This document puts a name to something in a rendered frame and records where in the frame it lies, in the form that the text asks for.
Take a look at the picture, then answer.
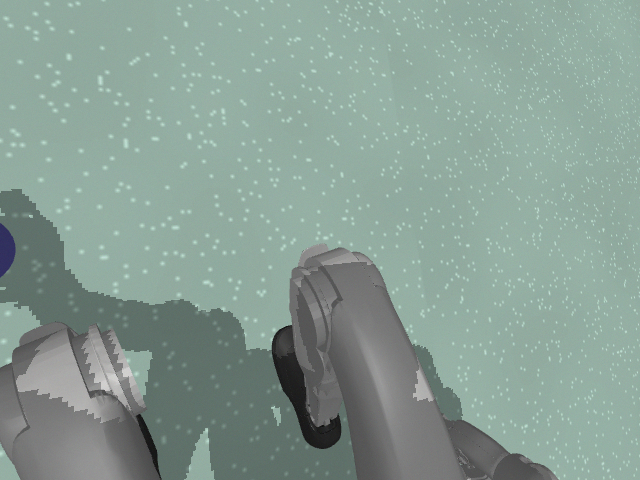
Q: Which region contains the tin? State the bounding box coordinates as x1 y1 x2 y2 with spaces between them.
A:
0 223 16 277

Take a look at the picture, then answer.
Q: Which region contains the right robot arm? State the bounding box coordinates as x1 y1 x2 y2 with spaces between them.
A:
493 453 559 480

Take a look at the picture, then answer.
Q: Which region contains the right robot hand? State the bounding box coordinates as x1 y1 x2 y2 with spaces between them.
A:
441 413 510 480

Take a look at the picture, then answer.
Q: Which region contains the left robot foot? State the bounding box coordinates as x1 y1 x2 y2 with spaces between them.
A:
136 414 162 480

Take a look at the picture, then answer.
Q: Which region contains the right robot foot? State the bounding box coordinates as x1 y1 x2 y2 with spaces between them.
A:
272 325 341 449

